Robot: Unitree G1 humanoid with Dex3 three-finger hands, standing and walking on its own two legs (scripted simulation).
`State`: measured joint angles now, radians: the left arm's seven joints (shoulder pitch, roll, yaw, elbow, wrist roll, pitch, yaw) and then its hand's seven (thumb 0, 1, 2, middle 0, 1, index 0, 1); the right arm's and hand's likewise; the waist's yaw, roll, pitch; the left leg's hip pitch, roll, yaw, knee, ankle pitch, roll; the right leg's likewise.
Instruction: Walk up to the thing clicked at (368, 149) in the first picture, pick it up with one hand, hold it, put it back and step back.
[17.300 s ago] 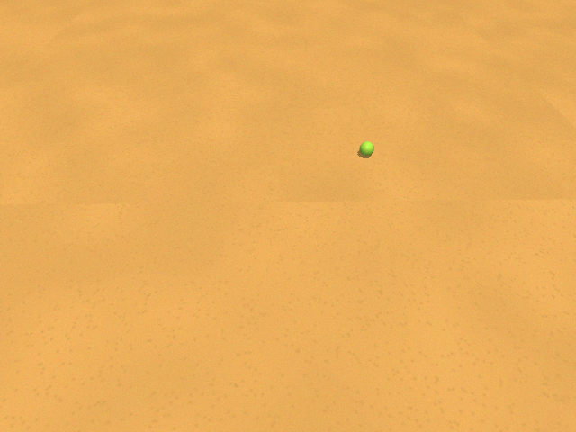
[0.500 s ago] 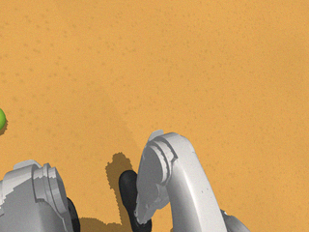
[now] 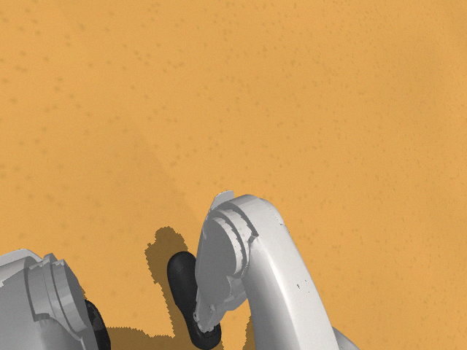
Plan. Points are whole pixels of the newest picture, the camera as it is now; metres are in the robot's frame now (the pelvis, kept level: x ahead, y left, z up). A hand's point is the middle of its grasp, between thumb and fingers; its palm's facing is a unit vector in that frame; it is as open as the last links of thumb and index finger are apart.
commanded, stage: rest palm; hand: left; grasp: from above
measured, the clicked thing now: out of the picture +0.42 +0.30 -0.26
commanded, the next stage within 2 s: close in 0.06 s
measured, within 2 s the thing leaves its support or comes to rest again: neither
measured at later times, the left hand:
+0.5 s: hand out of the picture +0.41 +0.36 -0.25, palm faces -0.43 -0.18 -0.88, open 13.0 cm
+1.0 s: hand out of the picture +0.40 +0.36 -0.26, palm faces -0.45 -0.19 -0.87, open 11.1 cm
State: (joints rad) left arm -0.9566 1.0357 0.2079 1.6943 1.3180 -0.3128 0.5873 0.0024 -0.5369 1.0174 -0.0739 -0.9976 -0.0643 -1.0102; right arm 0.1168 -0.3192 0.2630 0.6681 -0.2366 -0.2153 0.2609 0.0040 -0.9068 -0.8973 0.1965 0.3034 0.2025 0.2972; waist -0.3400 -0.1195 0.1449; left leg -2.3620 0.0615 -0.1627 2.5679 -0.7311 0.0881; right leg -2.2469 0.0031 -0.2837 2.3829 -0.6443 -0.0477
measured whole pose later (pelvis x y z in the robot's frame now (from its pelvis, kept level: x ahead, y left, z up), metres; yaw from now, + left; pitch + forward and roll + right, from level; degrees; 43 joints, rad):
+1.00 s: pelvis +0.00 +0.00 +0.00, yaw -2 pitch +26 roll -16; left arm -0.96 1.09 0.15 1.70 1.29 -0.33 0.60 0.00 -0.13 0.90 -0.32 -1.01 -0.34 -0.99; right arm 0.08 -0.34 0.32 0.65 -0.25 -0.26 0.28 0.00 -0.90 -0.90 0.20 0.30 0.20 0.30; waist -0.33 -0.17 0.18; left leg -2.34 0.06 -0.20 2.58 -0.74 0.09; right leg -2.21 0.02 -0.31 2.36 -0.63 -0.03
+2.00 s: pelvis -0.01 +0.00 +0.00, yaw -2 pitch +25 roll -16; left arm -0.96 1.09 0.12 1.68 1.29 -0.32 0.62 0.00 0.50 0.61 -0.71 -0.81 -0.81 -0.77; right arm 0.06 -0.35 0.33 0.64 -0.25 -0.28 0.27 0.00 -0.90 -0.89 0.20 0.30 0.20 0.30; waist -0.31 -0.18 0.18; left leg -2.34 0.06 -0.21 2.57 -0.73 0.09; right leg -2.21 0.03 -0.32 2.35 -0.62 -0.03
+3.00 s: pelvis -0.01 -0.01 +0.03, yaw +4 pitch +31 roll -11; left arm -0.86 0.87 0.14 1.34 1.23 -0.32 0.33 0.00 0.66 0.38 -0.94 -0.62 -1.01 -0.56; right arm 0.14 -0.33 0.12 0.69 -0.14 -0.10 0.21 0.01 -0.92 -0.90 0.20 0.30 0.20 0.30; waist -0.21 -0.02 -0.01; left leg -2.33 0.04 -0.10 2.44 -0.68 0.07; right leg -2.24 0.00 -0.22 2.31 -0.63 -0.05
